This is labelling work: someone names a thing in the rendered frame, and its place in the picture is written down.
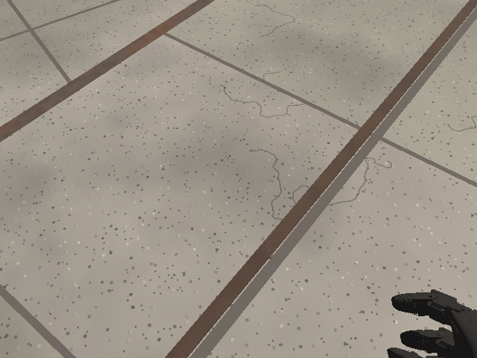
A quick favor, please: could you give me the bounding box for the right robot hand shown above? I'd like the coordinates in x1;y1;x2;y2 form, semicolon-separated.
387;289;477;358

